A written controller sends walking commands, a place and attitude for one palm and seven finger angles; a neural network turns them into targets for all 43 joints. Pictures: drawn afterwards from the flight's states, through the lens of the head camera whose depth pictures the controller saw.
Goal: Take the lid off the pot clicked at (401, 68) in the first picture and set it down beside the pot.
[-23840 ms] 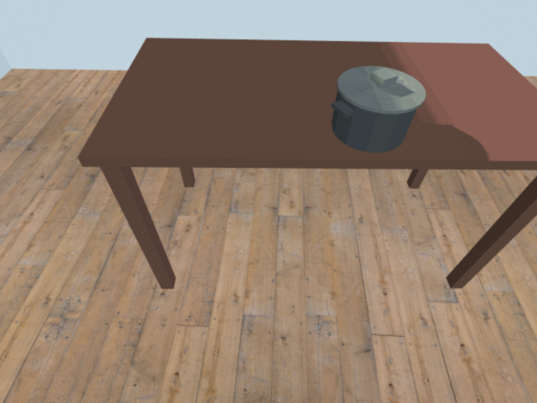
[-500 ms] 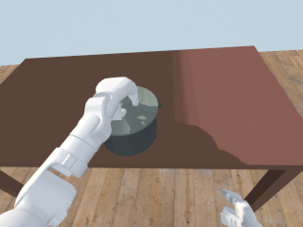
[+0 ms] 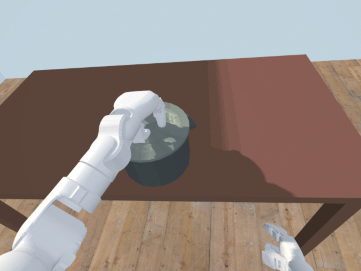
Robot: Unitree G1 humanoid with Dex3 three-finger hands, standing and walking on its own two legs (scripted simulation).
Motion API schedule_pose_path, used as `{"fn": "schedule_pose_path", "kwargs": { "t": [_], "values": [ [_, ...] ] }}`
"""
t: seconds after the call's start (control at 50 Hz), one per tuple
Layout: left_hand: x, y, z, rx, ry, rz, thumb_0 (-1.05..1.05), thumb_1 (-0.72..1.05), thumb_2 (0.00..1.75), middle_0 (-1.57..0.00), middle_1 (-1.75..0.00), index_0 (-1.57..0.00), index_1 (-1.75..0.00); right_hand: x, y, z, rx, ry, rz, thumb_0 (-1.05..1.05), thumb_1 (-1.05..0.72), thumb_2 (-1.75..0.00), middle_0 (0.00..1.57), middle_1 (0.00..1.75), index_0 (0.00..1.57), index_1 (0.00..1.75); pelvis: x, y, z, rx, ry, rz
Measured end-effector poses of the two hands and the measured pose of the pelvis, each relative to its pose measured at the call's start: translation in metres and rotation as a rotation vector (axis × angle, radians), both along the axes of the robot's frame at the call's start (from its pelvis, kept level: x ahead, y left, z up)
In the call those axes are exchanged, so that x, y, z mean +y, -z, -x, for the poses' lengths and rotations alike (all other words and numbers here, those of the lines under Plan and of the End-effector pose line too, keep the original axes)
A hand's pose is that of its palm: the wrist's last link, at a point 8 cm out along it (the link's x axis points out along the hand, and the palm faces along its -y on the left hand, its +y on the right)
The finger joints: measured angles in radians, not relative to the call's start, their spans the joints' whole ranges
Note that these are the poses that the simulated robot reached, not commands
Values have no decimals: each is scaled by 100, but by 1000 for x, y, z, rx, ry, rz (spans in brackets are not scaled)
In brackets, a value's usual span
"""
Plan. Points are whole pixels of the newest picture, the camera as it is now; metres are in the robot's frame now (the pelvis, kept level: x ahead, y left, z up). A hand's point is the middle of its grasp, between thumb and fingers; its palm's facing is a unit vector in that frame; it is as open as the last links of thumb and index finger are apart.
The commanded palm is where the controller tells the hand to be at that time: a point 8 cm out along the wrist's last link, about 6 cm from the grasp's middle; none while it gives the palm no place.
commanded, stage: lift the lid straight up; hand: left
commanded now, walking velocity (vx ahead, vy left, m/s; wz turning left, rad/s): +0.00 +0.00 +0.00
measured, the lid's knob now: (146, 120) +0.43 +0.10 +0.12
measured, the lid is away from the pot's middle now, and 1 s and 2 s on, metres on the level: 0.00 0.02 0.03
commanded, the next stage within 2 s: move the lid sideways beside the pot in 1.74 s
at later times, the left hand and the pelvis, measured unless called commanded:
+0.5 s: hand (143, 111) +0.39 +0.09 +0.18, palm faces -0.11 -0.04 -0.99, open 6.4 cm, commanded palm +0.37 +0.10 +0.25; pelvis -0.01 +0.00 +0.00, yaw +0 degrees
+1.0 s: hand (140, 93) +0.41 +0.09 +0.22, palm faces -0.07 -0.02 -1.00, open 6.3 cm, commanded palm +0.38 +0.10 +0.29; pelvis -0.01 -0.01 +0.00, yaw +0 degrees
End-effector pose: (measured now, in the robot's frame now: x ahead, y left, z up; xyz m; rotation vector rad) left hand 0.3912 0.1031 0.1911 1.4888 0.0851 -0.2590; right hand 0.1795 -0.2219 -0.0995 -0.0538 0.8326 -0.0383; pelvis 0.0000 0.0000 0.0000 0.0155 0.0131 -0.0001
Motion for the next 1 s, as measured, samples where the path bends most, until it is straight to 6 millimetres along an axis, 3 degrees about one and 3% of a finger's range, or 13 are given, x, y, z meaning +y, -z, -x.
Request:
{"fn": "schedule_pose_path", "kwargs": {
  "t": [0.2,0.54,1.0],
  "values": [
    [2,-18,3,-43,5,-2,6,8,120,-77,-57,-101,-68,8,-2,-6,-12,-27,-11,2,-91,-90,20,30,19,30,2,0,2,-2,-4,0],
    [-14,-50,13,-125,60,-10,6,8,120,-77,-57,-102,-69,12,-7,-13,-49,-55,-28,2,-91,-90,20,30,19,30,0,0,7,-10,-4,-4],
    [-14,-82,2,-160,30,-33,6,8,120,-77,-57,-102,-69,-4,-3,-2,-42,-31,-2,2,-91,-90,20,30,19,30,-7,0,11,-9,-7,-7]
  ]
}}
